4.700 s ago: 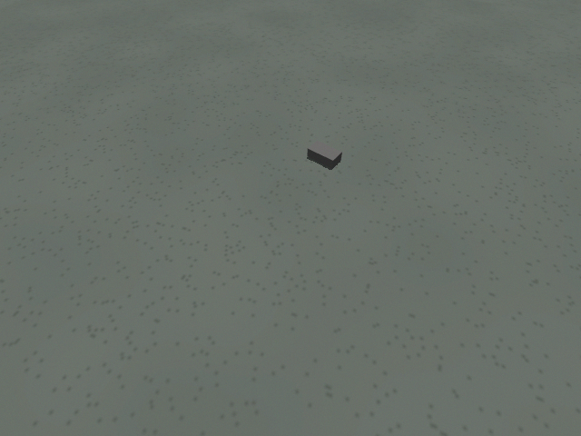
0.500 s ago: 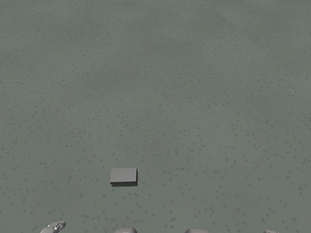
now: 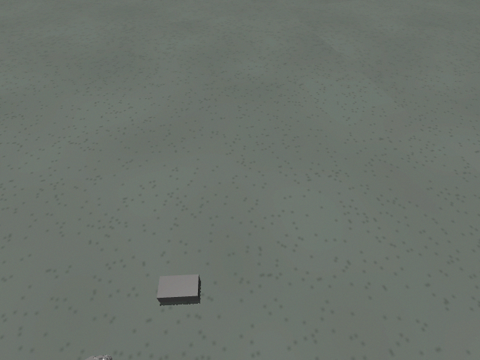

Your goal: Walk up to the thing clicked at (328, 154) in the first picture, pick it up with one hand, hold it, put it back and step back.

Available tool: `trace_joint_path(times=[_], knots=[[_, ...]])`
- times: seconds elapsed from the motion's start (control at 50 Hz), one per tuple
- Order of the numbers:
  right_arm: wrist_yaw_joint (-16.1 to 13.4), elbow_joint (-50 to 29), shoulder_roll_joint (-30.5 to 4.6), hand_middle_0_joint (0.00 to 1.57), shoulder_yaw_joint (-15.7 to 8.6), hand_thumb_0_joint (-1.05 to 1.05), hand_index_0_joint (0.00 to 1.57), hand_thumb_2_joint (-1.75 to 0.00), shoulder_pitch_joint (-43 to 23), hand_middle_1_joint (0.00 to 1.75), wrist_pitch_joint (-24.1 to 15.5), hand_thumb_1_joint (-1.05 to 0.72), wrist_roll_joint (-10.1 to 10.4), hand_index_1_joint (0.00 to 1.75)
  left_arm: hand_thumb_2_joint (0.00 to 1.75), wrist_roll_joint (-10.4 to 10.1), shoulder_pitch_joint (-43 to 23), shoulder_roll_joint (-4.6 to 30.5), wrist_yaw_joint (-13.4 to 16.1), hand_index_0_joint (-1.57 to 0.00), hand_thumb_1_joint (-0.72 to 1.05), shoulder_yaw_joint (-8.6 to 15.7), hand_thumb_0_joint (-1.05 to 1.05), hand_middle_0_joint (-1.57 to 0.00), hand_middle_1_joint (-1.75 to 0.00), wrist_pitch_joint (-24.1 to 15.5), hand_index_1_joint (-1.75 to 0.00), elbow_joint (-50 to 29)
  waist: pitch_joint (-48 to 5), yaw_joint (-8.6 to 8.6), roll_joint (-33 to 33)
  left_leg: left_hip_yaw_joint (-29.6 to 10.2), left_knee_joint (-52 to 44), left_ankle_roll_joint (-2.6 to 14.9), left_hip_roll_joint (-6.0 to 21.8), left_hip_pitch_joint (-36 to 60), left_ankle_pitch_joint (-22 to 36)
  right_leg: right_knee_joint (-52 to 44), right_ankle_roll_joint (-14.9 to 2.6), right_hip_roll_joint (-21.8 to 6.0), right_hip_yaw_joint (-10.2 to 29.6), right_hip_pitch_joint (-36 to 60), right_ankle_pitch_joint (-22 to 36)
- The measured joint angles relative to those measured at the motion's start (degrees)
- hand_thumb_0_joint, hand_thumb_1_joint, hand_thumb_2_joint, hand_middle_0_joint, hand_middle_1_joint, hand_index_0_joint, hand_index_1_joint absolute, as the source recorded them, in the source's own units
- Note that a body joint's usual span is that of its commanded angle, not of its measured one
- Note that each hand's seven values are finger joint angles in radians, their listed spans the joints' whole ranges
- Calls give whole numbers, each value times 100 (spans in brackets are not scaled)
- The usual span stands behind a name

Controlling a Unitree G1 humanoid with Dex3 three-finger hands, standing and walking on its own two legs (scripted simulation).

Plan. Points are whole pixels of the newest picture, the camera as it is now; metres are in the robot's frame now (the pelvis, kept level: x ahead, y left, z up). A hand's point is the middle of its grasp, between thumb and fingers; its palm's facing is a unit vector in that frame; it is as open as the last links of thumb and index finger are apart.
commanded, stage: walk up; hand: left
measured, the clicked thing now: (179, 288) +0.50 +0.28 -0.75
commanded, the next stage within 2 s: stand in 1.20 s
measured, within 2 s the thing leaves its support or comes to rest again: neither
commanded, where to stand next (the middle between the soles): +0.07 -0.01 m, yaw +3 degrees
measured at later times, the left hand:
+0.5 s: hand out of the picture +0.12 +0.26 -0.15, palm faces -0.02 -0.95 -0.32, open 7.4 cm
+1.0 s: hand out of the picture +0.11 +0.25 -0.15, palm faces -0.04 -0.94 -0.32, open 7.4 cm
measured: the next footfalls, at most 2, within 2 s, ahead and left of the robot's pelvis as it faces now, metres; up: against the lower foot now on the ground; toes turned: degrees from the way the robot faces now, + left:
none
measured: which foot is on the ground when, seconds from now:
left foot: down 0.00-1.00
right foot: down 0.00-1.00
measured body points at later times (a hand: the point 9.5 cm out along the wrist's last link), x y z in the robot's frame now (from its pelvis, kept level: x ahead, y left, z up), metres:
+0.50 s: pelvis +0.02 +0.01 +0.00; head +0.03 +0.01 +0.45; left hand +0.12 +0.31 -0.13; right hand +0.11 -0.30 -0.12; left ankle +0.01 +0.14 -0.74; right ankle +0.02 -0.09 -0.74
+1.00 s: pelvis +0.03 +0.00 +0.01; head +0.04 +0.01 +0.46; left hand +0.11 +0.30 -0.13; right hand +0.09 -0.30 -0.12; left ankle +0.01 +0.14 -0.74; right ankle +0.02 -0.09 -0.74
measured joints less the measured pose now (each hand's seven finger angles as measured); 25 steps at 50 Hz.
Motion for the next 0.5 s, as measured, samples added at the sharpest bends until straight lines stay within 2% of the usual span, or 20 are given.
trace_joint_path(times=[0.5], knots=[[-41, 29, 148, 20, -30, 0, 21, -89, -389, 30, 6, -90, 23, 30, 90, 0, -118, 47, 67, -21, 91, 68, 1, -21, -30, 5, -30, 198, -56, 30, 37, 81, -417, 19, -42, 365, 23, -454, 72, -11, 73, 361, 74]])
